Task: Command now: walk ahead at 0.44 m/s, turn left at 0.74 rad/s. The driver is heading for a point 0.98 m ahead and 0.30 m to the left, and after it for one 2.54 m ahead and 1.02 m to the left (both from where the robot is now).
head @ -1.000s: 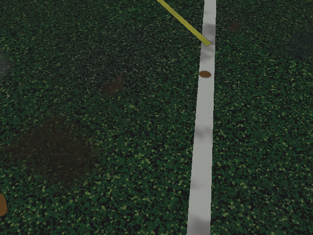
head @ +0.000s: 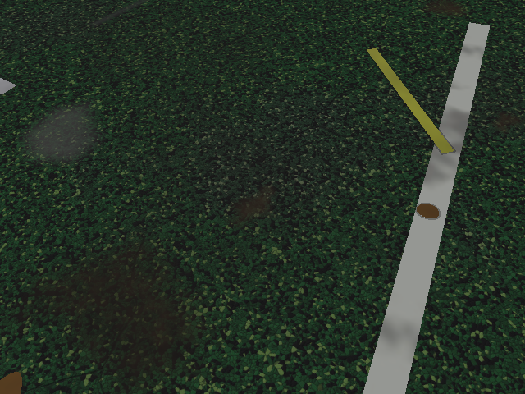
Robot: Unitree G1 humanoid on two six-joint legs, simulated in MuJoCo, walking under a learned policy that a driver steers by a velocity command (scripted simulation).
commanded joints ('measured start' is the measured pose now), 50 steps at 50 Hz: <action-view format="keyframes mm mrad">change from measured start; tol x32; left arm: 1 -185 123 15 -100 9 -4 32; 50 73 232 31 -325 -27 7 4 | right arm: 1 -39 27 5 -111 -19 19 19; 50 -161 -64 9 -330 -25 -19 -16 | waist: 1 -75 -133 166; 12 -79 121 -425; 50 55 -227 67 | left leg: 1 26 3 62 -231 157 -29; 9 652 -164 129 -677 205 120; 11 965 160 -571 -656 820 391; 12 1020 241 -769 -855 436 446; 14 756 147 -639 -953 25 307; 18 435 4 -437 -951 183 219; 32 517 -51 -547 -798 80 126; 36 230 -149 -476 -603 -605 65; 43 -85 -89 -63 -71 -61 -53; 50 -58 -30 1 -352 105 -85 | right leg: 1 -199 -175 -25 -177 645 -57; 8 -6 -239 -55 289 1107 -52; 9 -82 -197 -49 546 920 -13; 10 -313 -51 -24 843 -76 33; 12 -640 94 342 1231 -336 43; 35 -99 53 277 95 121 6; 38 15 -331 976 -230 -604 -234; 50 -56 -180 508 -254 -133 -186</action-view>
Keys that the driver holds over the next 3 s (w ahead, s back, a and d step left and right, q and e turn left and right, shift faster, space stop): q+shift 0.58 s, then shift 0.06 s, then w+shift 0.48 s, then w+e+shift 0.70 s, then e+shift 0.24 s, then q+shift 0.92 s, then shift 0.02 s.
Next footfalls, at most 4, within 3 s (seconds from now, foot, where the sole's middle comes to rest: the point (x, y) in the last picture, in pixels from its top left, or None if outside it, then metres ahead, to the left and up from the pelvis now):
0.20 left None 0.28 0.08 -0.78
0.72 right None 0.40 -0.07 -0.77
1.22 left None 0.36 0.30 -0.78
1.68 right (164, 284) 0.84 0.38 -0.78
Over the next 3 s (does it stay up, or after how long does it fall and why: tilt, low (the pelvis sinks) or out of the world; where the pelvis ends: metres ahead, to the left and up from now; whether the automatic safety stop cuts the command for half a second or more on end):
stays up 1.05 0.55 0.00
